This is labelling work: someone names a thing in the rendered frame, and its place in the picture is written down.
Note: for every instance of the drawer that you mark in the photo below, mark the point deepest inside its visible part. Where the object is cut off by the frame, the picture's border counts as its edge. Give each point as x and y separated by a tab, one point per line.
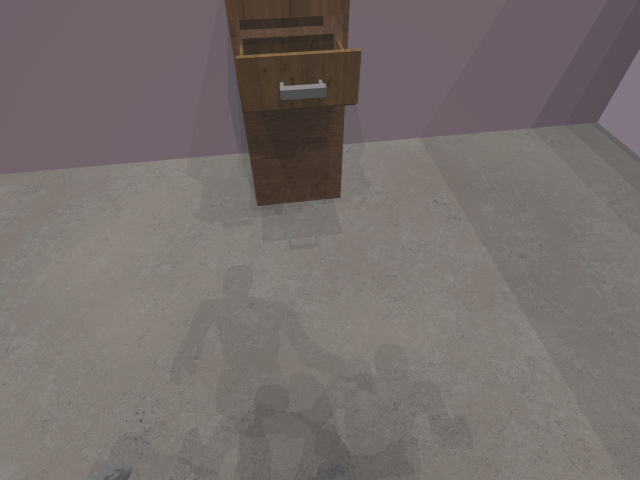
264	62

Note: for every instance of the handle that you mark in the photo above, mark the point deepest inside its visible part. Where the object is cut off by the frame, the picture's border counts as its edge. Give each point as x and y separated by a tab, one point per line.
303	91

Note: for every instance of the cabinet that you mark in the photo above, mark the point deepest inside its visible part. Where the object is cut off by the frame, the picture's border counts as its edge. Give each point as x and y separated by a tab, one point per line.
295	155

